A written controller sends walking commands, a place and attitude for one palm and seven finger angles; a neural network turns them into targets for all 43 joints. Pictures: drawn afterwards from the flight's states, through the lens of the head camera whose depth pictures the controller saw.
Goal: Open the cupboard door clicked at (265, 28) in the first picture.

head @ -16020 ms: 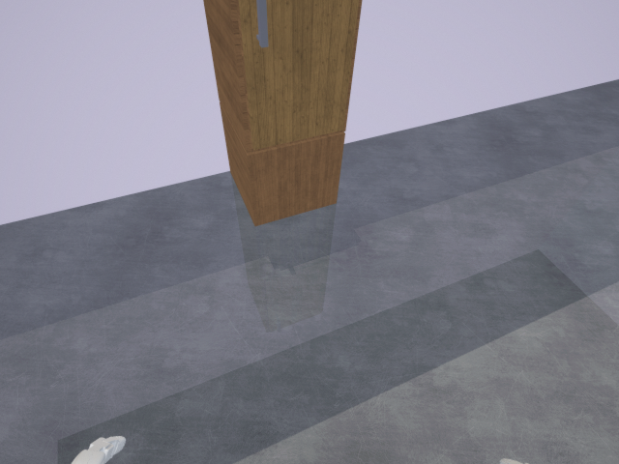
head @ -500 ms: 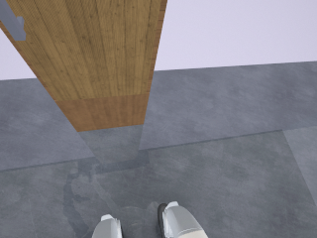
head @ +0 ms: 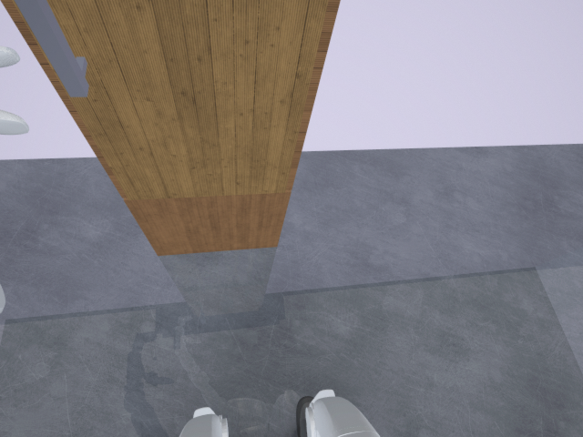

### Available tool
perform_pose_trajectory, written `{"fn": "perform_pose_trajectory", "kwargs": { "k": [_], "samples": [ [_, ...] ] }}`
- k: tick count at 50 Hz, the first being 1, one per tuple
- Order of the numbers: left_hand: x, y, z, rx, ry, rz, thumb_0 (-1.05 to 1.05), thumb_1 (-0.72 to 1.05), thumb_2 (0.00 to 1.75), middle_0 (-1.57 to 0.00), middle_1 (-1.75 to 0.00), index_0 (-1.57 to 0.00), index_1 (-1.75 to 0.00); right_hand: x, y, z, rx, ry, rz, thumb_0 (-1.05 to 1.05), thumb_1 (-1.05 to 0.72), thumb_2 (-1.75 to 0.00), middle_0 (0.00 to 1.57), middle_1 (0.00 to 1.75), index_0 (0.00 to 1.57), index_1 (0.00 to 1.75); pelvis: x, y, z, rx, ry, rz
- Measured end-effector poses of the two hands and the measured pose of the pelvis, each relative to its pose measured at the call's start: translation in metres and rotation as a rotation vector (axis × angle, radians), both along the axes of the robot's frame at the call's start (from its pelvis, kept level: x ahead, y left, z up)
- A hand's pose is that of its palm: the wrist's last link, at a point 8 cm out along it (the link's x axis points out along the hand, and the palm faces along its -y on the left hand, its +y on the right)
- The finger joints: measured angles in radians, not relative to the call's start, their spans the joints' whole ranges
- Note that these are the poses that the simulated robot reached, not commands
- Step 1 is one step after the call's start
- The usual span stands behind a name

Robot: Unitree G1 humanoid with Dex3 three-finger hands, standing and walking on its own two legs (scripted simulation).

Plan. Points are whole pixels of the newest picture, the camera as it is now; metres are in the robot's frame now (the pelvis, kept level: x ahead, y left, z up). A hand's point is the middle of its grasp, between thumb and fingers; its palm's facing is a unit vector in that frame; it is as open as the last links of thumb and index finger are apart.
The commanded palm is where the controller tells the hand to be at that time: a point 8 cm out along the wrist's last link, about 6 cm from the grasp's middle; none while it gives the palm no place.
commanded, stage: slide the fingers in behind the handle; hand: left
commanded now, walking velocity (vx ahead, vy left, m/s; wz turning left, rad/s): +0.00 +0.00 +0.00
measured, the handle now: (58, 34) +0.58 +0.23 +0.14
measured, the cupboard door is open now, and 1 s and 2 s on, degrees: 0 0 0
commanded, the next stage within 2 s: move the hooked fingers beside the handle in 1.62 s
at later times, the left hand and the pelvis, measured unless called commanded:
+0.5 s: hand (22, 72) +0.52 +0.25 +0.14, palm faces +0.00 -1.00 +0.00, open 14.0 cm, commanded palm +0.50 +0.30 +0.13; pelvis -0.01 -0.01 +0.00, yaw +0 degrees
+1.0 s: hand (37, 78) +0.51 +0.24 +0.14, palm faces +0.02 -1.00 -0.02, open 14.0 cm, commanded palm +0.50 +0.26 +0.13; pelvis -0.01 -0.01 +0.00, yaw +1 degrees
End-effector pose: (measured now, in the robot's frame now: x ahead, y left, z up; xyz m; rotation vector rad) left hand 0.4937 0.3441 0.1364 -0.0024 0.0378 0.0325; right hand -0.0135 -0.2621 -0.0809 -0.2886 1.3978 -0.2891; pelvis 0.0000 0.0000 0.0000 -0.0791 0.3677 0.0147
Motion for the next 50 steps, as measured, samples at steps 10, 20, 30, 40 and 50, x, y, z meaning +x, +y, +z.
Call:
{"fn": "perform_pose_trajectory", "kwargs": {
  "k": [10,20,30,40,50],
  "samples": [
    [-0.005,-0.007,0.002,0.007,0.022,-0.015,-0.02,-0.5,0.3,-0.3,-1.2,-0.3,-1.2,0.007,-0.006,-0.004,0.008,-0.011,0.02,0.0,-0.91,-0.9,0.2,0.3,0.2,0.3,-0.003,-0.006,0.0,0.006,-0.011,0.012],
    [0.004,-0.028,0.0,-0.01,-0.01,-0.034,-0.02,-0.5,0.3,-0.3,-1.2,-0.3,-1.2,-0.013,-0.011,-0.002,-0.007,0.019,-0.006,0.0,-0.91,-0.9,0.2,0.3,0.2,0.3,-0.006,-0.009,0.0,0.01,-0.006,0.004],
    [0.001,-0.041,0.006,0.005,-0.015,-0.025,-0.02,-0.5,0.3,-0.3,-1.2,-0.3,-1.2,-0.029,-0.006,-0.001,0.021,0.028,-0.045,0.0,-0.91,-0.9,0.2,0.3,0.2,0.3,-0.005,-0.009,0.004,0.018,-0.025,-0.01],
    [-0.003,-0.05,0.003,0.008,-0.002,-0.017,-0.02,-0.5,0.3,-0.29,-1.2,-0.3,-1.2,-0.024,-0.006,-0.004,0.022,-0.002,-0.025,0.0,-0.91,-0.9,0.2,0.3,0.2,0.3,-0.01,-0.009,0.004,0.022,-0.036,-0.004],
    [-0.003,-0.052,0.001,0.025,-0.008,-0.012,-0.02,-0.5,0.3,-0.28,-1.2,-0.29,-1.2,-0.02,-0.009,-0.004,0.008,-0.007,-0.003,0.0,-0.91,-0.9,0.2,0.3,0.2,0.3,-0.012,-0.007,0.003,0.02,-0.031,0.006]
  ]
}}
